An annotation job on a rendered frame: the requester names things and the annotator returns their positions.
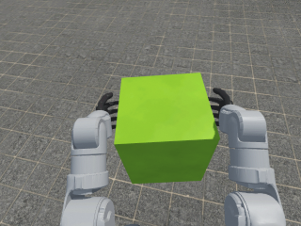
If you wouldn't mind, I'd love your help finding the robot right forearm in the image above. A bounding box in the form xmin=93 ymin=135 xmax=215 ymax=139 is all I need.
xmin=218 ymin=105 xmax=286 ymax=226

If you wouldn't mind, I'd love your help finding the robot right upper arm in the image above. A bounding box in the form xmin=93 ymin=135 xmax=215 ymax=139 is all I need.
xmin=224 ymin=191 xmax=286 ymax=226

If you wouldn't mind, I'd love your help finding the robot left forearm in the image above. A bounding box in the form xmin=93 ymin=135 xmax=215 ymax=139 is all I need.
xmin=60 ymin=110 xmax=113 ymax=226

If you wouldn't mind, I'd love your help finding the carton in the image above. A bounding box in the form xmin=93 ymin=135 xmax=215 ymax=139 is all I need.
xmin=114 ymin=73 xmax=220 ymax=184

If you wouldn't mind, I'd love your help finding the robot left hand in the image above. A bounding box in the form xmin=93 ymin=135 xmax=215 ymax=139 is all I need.
xmin=96 ymin=92 xmax=119 ymax=129

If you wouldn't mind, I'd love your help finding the robot left upper arm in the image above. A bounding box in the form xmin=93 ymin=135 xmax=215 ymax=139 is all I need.
xmin=60 ymin=196 xmax=116 ymax=226

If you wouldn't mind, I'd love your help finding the robot right hand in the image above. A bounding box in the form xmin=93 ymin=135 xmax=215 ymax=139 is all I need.
xmin=208 ymin=88 xmax=233 ymax=126

